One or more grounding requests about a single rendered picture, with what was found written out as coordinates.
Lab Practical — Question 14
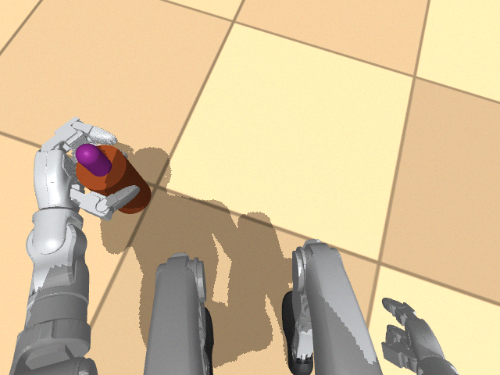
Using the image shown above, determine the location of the left robot arm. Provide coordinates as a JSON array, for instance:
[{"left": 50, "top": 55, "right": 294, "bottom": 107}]
[{"left": 9, "top": 207, "right": 98, "bottom": 375}]

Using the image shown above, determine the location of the right robot arm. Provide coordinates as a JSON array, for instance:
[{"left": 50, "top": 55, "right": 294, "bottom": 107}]
[{"left": 416, "top": 357, "right": 459, "bottom": 375}]

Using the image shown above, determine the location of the bottle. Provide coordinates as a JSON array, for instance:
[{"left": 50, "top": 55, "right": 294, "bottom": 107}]
[{"left": 75, "top": 144, "right": 151, "bottom": 214}]

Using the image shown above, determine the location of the right robot hand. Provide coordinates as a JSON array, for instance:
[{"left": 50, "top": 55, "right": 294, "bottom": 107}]
[{"left": 381, "top": 298, "right": 445, "bottom": 373}]

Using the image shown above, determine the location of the left robot hand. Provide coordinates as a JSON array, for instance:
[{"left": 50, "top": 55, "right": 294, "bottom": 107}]
[{"left": 34, "top": 117, "right": 140, "bottom": 221}]

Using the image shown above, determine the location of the right robot foot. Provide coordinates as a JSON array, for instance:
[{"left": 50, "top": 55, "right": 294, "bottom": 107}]
[{"left": 282, "top": 291, "right": 313, "bottom": 375}]

